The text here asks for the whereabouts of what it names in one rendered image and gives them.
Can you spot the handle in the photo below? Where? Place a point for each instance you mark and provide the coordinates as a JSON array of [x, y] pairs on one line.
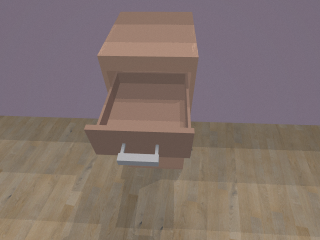
[[135, 159]]

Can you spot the drawer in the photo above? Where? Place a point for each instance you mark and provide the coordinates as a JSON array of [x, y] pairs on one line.
[[142, 110]]

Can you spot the cabinet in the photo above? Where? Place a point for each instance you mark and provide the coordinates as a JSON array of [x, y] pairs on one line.
[[152, 42]]

